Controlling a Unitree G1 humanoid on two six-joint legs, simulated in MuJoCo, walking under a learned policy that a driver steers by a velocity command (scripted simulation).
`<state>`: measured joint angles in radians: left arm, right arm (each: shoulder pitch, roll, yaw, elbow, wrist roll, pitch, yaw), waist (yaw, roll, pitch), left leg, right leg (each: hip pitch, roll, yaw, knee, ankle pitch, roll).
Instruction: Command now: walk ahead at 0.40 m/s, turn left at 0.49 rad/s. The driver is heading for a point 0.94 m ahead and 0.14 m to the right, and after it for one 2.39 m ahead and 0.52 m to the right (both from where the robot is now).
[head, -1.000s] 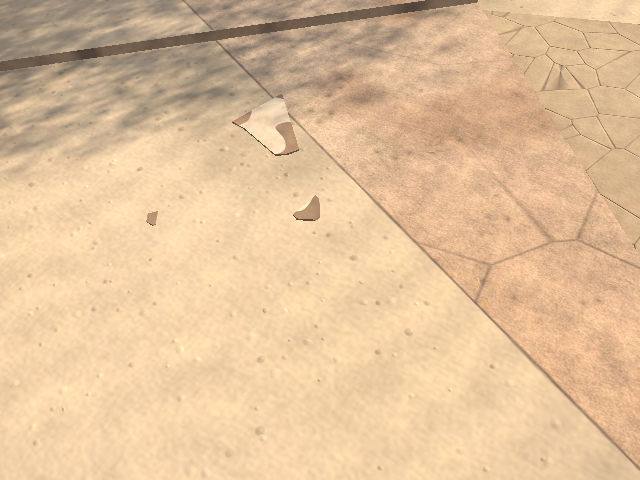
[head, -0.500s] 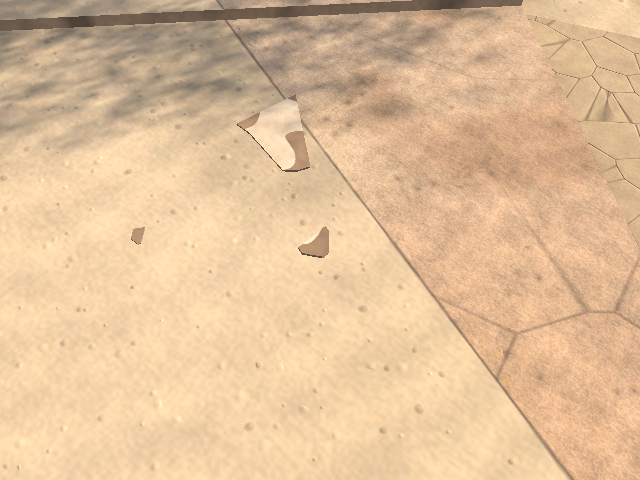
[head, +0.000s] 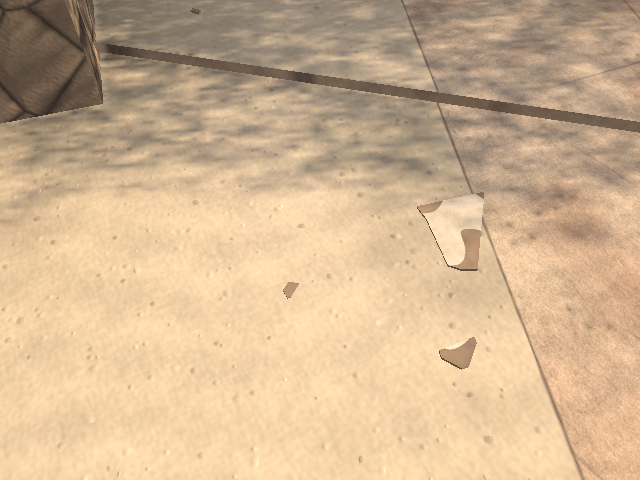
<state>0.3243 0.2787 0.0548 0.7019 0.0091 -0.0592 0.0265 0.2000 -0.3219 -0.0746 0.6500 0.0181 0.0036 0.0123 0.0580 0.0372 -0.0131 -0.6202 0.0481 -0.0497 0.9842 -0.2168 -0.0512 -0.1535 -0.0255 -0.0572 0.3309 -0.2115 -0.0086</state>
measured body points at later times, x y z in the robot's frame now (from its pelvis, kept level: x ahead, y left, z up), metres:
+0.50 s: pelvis +0.22 +0.08 -0.01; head +0.24 +0.08 +0.44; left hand +0.39 +0.33 -0.11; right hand +0.24 -0.20 -0.12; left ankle +0.13 +0.17 -0.75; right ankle +0.36 -0.09 -0.68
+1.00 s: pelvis +0.49 +0.01 +0.00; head +0.53 -0.02 +0.45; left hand +0.67 +0.25 -0.11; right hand +0.60 -0.31 -0.08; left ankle +0.71 +0.14 -0.69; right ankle +0.45 -0.05 -0.75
